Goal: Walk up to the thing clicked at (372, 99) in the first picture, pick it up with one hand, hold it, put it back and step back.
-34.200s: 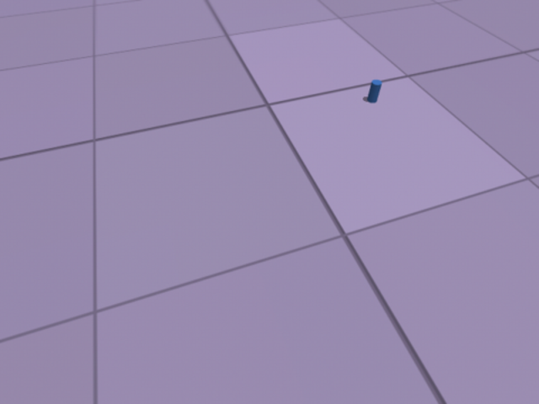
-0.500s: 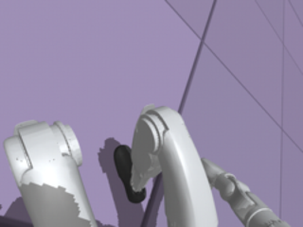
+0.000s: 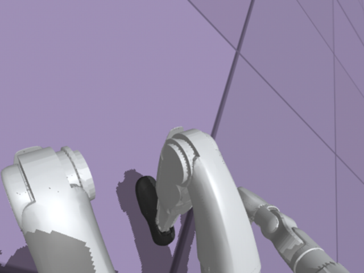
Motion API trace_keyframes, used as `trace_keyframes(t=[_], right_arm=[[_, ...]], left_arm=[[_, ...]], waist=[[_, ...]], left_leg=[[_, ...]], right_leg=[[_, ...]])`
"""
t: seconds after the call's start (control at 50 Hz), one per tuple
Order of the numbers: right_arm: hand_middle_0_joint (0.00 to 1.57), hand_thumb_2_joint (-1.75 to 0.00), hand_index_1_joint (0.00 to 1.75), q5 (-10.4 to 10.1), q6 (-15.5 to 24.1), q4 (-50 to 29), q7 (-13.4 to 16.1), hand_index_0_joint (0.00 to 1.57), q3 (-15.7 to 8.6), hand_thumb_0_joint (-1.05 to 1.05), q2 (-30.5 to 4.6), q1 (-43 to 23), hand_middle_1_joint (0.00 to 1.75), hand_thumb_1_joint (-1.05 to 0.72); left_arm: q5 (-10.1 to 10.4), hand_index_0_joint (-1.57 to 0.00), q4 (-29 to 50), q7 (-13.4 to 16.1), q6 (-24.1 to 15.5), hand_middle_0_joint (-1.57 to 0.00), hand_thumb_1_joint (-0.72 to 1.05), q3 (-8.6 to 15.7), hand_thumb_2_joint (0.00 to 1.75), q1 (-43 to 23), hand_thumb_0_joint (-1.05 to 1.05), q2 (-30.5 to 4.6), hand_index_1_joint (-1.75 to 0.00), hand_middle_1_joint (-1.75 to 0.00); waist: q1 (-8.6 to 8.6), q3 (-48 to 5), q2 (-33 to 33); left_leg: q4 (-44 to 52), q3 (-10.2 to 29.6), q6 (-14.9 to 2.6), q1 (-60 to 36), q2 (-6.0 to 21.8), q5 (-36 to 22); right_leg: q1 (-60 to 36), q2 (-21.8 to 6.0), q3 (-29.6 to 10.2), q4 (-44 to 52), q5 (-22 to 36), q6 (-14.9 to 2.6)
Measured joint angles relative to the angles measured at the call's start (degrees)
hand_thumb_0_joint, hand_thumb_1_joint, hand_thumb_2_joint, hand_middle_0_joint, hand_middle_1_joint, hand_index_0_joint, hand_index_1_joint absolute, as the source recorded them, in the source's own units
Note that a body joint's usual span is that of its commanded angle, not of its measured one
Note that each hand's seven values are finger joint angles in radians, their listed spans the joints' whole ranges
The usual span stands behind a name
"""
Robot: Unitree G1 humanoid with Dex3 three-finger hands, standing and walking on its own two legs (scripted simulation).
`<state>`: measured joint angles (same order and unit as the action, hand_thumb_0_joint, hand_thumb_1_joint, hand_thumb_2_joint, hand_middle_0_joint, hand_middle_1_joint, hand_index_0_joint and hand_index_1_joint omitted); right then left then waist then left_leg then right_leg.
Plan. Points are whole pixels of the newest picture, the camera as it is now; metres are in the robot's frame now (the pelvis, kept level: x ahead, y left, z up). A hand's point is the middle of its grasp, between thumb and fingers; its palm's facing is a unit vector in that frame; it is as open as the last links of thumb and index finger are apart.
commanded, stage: open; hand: left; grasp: from above
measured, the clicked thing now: out of the picture +0.40 +0.37 -0.21
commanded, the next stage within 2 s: withdraw in 0.16 s
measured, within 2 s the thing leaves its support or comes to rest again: neither
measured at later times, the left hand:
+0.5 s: hand out of the picture +0.40 +0.40 -0.15, palm faces +0.65 -0.76 +0.01, open 16.5 cm
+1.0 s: hand out of the picture +0.28 +0.47 -0.02, palm faces +0.56 -0.75 -0.35, open 17.3 cm
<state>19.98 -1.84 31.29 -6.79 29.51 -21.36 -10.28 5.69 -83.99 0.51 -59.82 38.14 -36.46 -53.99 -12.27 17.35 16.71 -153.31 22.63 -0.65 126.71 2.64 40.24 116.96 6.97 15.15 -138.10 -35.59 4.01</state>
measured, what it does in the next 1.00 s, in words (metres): rises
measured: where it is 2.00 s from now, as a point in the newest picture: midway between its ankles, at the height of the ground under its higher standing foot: (117, 245)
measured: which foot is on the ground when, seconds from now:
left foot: down 0.00-1.00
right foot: down 0.00-1.00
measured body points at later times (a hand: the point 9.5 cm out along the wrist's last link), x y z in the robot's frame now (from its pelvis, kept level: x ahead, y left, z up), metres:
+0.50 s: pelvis +0.00 +0.00 +0.00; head +0.21 +0.20 +0.33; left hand +0.36 +0.44 -0.15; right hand +0.18 -0.24 -0.02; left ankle +0.09 +0.12 -0.25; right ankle +0.14 -0.12 -0.25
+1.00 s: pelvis +0.01 -0.01 +0.06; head +0.17 +0.15 +0.45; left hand +0.25 +0.51 +0.00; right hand +0.24 -0.22 -0.01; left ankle +0.08 +0.12 -0.25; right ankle +0.14 -0.12 -0.25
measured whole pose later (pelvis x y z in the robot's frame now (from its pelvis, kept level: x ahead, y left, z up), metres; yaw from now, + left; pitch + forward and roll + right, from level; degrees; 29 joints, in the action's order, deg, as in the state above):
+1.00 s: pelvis +0.01 -0.01 +0.06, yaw +6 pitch +25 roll -13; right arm 3.2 -4.2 33.6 -3.1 9.5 -16.4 -0.4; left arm -0.8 -52.5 -6.2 -23.3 36.6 -22.5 -46.2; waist -4.0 -1.3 5.8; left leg -137.8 11.9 -1.1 125.7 3.0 38.5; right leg 117.9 2.8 8.4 -129.7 -38.0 1.0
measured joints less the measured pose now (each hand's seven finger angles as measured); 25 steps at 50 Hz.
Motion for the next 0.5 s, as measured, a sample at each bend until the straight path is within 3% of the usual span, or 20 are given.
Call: trace_keyframes(t=[0.22,0.36,0.5], right_arm=[[0.21,-0.89,0.3,-0.45,-0.08,-0.8,0.17,0.21,0.99,-0.01,-0.12,1.02,0.3,-0.88],[0.21,-0.89,0.3,-0.2,-0.28,-0.81,0.48,0.21,1.02,-0.01,-0.35,0.63,0.3,-0.88],[0.21,-0.89,0.3,-0.95,-0.84,-1.38,0.94,0.21,0.25,-0.01,-0.46,1.37,0.3,-0.87]], left_arm=[[1.48,-0.49,-1.08,-0.92,-0.51,-0.46,-0.32,1.03,0.38,0.81,0.0,0.99,-0.44,-0.45],[0.87,-0.31,-0.54,-1.27,-0.81,-0.29,-0.41,1.12,0.27,0.15,0.0,0.0,-0.28,-0.29],[0.74,-0.18,4.51,-2.83,1.63,-0.15,-0.49,5.98,0.19,1.04,-0.01,-1.03,-0.17,-0.17]], waist=[[-0.02,-0.19,0.61],[0.22,0.71,1.19],[0.77,0.74,0.77]], left_leg=[[0.21,0.13,0.46,-0.7,0.57,0.46],[0.03,0.1,0.4,-0.48,0.49,-0.05],[0.04,0.28,0.54,-0.65,0.47,0.12]], right_leg=[[0.11,0.25,0.03,0.1,0.31,-0.23],[0.31,0.23,-0.01,-0.13,0.72,-0.13],[0.13,0.16,0.19,-0.05,0.63,-0.55]])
